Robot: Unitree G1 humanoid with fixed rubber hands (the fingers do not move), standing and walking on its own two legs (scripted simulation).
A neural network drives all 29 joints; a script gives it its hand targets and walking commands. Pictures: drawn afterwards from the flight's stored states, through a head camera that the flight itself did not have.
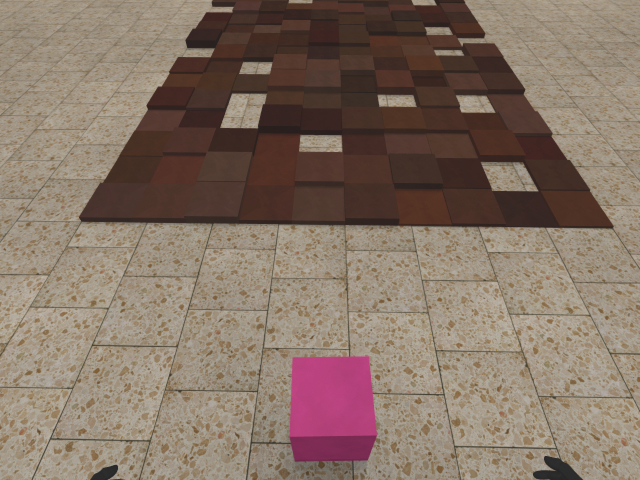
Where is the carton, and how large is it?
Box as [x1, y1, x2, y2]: [290, 356, 376, 461]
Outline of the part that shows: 368,356 293,357 290,411 290,440 295,461 367,459 376,436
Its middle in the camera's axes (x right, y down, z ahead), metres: +0.03 +0.49 +1.08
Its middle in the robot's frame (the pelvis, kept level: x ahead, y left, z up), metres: +0.42 -0.02 -0.66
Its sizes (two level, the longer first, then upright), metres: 0.210 0.200 0.250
